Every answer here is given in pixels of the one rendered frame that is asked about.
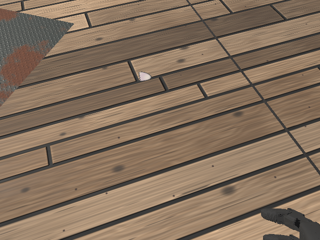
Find right robot hand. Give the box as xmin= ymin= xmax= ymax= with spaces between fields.
xmin=261 ymin=208 xmax=320 ymax=240

